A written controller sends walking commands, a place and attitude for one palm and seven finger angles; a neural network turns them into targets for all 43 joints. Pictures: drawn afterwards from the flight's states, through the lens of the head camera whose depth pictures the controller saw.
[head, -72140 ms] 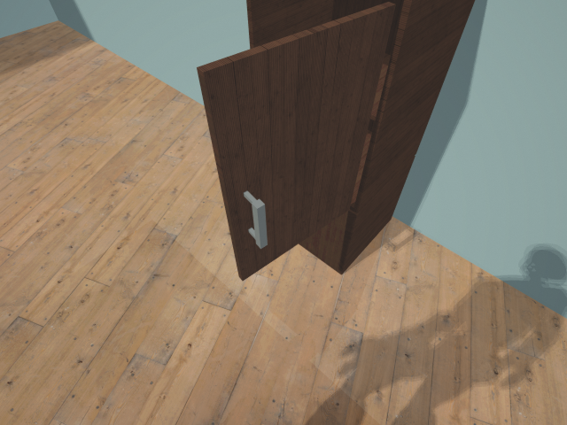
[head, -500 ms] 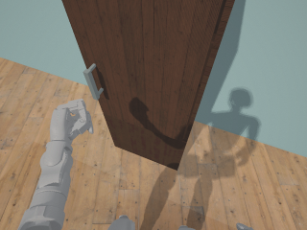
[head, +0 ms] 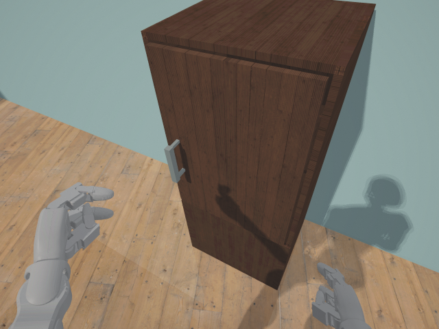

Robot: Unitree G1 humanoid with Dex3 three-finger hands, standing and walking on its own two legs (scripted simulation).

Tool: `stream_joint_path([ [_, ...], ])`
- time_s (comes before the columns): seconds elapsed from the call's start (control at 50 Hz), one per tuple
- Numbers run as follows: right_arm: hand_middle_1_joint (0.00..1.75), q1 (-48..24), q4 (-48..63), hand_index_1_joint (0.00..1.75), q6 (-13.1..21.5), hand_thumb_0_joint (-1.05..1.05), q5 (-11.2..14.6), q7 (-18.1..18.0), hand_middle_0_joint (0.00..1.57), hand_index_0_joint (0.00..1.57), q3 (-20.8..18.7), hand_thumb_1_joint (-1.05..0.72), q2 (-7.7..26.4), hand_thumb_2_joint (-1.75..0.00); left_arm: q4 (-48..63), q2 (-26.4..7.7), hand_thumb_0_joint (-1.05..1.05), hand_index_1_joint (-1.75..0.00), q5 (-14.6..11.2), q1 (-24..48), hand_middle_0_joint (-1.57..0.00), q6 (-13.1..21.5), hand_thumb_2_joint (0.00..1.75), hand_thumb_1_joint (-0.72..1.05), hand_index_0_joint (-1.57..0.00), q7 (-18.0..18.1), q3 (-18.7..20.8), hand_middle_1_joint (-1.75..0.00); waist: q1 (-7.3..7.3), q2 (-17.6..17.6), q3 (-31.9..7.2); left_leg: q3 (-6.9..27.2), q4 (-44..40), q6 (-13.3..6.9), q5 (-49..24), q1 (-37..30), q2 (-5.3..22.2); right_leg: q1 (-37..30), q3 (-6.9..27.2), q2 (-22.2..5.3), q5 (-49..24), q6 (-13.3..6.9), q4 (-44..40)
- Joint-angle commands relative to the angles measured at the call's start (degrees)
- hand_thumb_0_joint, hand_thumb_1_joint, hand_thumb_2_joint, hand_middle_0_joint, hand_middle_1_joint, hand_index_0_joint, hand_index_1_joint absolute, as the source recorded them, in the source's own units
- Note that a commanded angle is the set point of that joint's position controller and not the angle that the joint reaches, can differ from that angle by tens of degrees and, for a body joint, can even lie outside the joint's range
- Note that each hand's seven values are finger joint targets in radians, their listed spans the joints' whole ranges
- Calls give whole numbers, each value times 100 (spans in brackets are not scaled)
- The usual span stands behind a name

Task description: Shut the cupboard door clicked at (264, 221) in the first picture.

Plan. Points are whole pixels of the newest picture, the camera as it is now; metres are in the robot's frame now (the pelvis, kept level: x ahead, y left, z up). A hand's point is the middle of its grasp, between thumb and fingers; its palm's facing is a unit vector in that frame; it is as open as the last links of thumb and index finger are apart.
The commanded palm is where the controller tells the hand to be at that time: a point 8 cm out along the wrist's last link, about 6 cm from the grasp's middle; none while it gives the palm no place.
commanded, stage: draw the hand back to the body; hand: left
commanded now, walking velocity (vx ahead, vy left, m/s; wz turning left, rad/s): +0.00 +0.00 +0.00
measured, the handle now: (176, 161) +0.60 +0.21 -0.09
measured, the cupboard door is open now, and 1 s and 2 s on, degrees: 0 0 0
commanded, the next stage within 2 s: step back with the hand held close in 0.62 s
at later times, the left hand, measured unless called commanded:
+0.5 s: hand (52, 241) +0.19 +0.25 +0.15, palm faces +0.48 -0.78 -0.41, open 7.3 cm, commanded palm +0.14 +0.29 +0.18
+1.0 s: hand (47, 236) +0.19 +0.26 +0.16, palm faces +0.39 -0.78 -0.50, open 7.4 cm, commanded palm +0.14 +0.30 +0.18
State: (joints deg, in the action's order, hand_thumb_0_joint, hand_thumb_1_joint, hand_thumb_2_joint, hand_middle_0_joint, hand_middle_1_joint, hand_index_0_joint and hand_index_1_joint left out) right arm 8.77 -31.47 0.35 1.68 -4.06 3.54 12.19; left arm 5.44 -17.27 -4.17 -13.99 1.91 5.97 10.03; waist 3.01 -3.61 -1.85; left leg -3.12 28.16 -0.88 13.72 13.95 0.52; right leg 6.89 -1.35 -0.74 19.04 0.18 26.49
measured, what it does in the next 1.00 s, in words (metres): stands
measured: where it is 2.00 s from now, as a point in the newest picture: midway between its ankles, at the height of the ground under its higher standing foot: outside the picture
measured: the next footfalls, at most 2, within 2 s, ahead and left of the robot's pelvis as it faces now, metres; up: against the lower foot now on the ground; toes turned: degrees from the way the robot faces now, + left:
right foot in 1.86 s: -0.17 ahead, -0.10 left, +0.00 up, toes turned +5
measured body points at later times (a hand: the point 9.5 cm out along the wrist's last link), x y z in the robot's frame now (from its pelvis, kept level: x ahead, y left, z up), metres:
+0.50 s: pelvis +0.00 -0.01 +0.00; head -0.01 -0.05 +0.45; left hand +0.16 +0.29 +0.18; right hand +0.20 -0.24 -0.09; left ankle +0.01 +0.11 -0.74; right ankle -0.05 -0.12 -0.74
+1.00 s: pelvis -0.01 +0.00 +0.00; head +0.00 -0.03 +0.45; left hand +0.17 +0.30 +0.18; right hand +0.18 -0.24 -0.09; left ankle +0.01 +0.11 -0.74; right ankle -0.05 -0.12 -0.74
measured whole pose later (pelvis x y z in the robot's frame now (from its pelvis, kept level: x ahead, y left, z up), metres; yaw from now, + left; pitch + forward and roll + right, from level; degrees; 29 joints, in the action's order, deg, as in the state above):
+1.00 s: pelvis -0.01 +0.00 +0.00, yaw +0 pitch +1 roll +0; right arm 9.6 -33.6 -1.1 0.9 -4.8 -0.7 14.9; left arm 22.5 -22.5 -4.5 -30.2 6.9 6.2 21.7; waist 1.2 -4.6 -0.8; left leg -3.4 28.1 -1.0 12.9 16.1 1.0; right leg 8.9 -1.0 -0.3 17.7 0.5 25.6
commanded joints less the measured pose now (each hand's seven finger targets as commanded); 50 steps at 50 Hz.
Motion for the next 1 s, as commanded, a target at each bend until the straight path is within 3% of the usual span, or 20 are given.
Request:
stream_joint_path([
  [0.0,30,-569,769,30,359,0,-28,-49,20,20,-284,-90,604,-90,1887,-1153,0,-63,26,501,-50,380,90,90,-50,66,882,-63,-53,-56,-691,174,-445,-43,-1390,-1113,73,319,-110,112,-1838,-85,-476],
  [0.1,30,-588,699,30,520,0,-55,-28,20,20,-324,-90,586,-90,2484,-1351,0,-48,12,-127,-36,429,90,90,-36,111,1301,-48,12,-84,-639,154,-441,-57,-1504,-1115,48,205,-117,94,-1962,-61,-516],
  [0.22,30,-602,632,30,657,0,-46,6,20,20,-411,-90,577,-90,2974,-1574,0,-30,-41,-955,-20,546,90,90,-20,132,1862,-30,87,115,-536,79,-339,-90,-1616,-1034,44,196,-121,54,-2169,-13,-500],
  [0.26,30,-529,552,30,667,0,-41,3,20,20,-419,-90,603,-90,2582,-1251,0,-30,-31,-979,-20,496,90,90,-20,94,1580,-30,-9,222,-220,65,-385,-95,-1475,-948,55,349,-121,35,-2041,11,-539],
  [0.3,30,-521,539,30,648,0,-32,-12,20,20,-449,-90,647,-90,2383,-1186,0,-30,-27,-836,-20,479,90,90,-20,90,1501,-30,-29,341,-7,85,-425,-107,-1210,-899,58,523,-109,47,-1721,24,-598],
  [0.34,30,-551,529,30,662,0,-42,-62,20,20,-488,-90,686,-90,2374,-1265,0,-30,-22,-699,-20,492,90,90,-20,86,1535,-30,-24,493,-14,73,-425,-148,-1077,-971,52,587,-65,57,-1594,41,-712],
  [0.38,30,-577,558,30,668,0,-42,-85,20,20,-469,-90,654,-90,2520,-1292,0,-30,-7,-576,-20,537,90,90,-20,101,1522,-30,7,298,-216,79,-456,-151,-1034,-1018,28,462,-59,19,-1515,30,-638],
  [0.42,30,-597,558,30,714,0,-61,-105,20,20,-467,-90,644,-90,2642,-1450,0,-30,1,-611,-20,590,90,90,-20,131,1660,-30,62,315,-376,80,-428,-168,-1115,-1026,1,342,-38,12,-1646,24,-594],
  [0.5,30,-642,520,30,778,0,-61,-115,20,20,-427,-90,578,-90,2792,-1471,0,-30,-2,-618,-20,632,90,90,-20,135,1693,-30,71,-79,-265,40,-405,-131,-1134,-1040,-10,344,-12,3,-1661,8,-664],
  [0.54,30,-645,483,30,819,0,-81,-116,20,20,-438,-90,599,-90,2737,-1599,0,-30,-11,-722,-20,632,90,90,-20,139,1850,-30,97,61,-198,51,-387,-133,-1224,-1009,4,355,7,26,-1816,12,-743],
  [0.62,30,-595,501,30,772,0,-66,-82,20,20,-427,-90,563,-90,2628,-1414,0,-30,-36,-847,-20,613,90,90,-20,101,1743,-30,71,6,-181,21,-417,-113,-1274,-1003,14,313,-16,9,-1875,24,-663],
  [0.66,30,-596,510,30,755,0,-56,-85,20,20,-441,-90,582,-90,2542,-1396,0,-30,-58,-872,-20,595,90,90,-20,81,1730,-30,64,206,-151,24,-449,-123,-1221,-986,27,305,4,6,-1815,41,-698],
  [0.72,30,-582,517,30,743,0,-65,-87,20,20,-450,-90,588,-90,2596,-1363,0,-30,-48,-810,-20,597,90,90,-20,80,1688,-30,46,73,-164,17,-451,-127,-1199,-1039,23,357,-7,23,-1761,41,-714],
  [0.74,30,-443,663,30,622,0,-1,-73,20,20,-426,-90,707,-90,2759,-2355,0,-30,9,239,-20,866,90,90,-20,164,2536,-30,-181,-59,363,111,-196,-151,-776,-690,94,786,360,-296,-2051,56,-1119],
  [0.76,30,-552,499,30,558,0,-61,-84,20,20,-482,-90,655,-90,2391,-1740,0,-30,14,-570,-20,899,90,90,-20,95,2035,-30,-184,416,65,146,103,-165,-832,-548,133,750,377,-511,-2370,23,-1001],
  [0.8,30,-544,537,30,424,0,-83,-62,20,20,-540,-90,699,-90,2354,-1541,0,-30,14,-1021,-20,940,90,90,-20,52,1817,-30,-205,650,-218,98,243,-159,-1041,-504,121,634,399,-607,-3034,47,-801],
  [0.84,30,-513,594,30,324,0,-70,-78,20,20,-581,-90,753,-90,2598,-1588,0,-30,12,-1171,-20,970,90,90,-20,67,1872,-30,-211,354,-637,96,120,-158,-1676,-617,177,352,243,-541,-3508,88,-465],
  [0.88,30,-493,695,30,219,0,-62,-115,20,20,-593,-90,775,-90,2849,-1679,0,-30,1,-1306,-20,952,90,90,-20,111,1956,-30,-223,85,-932,123,38,-155,-2410,-777,274,256,138,-413,-3494,80,-220],
  [0.94,30,-505,784,30,72,0,-64,-171,20,20,-612,-90,807,-90,2937,-1896,0,-30,-35,-1469,-20,884,90,90,-20,175,2172,-30,-220,67,-1033,188,32,-149,-2855,-841,353,316,133,-304,-3439,81,-121],
  [0.98,30,-448,859,30,-9,0,-43,-182,20,20,-607,-90,792,-90,3007,-1869,0,-30,-45,-1504,-20,862,90,90,-20,203,2168,-30,-238,159,-1041,244,-27,-122,-2932,-683,395,219,92,-247,-3316,55,-2],
])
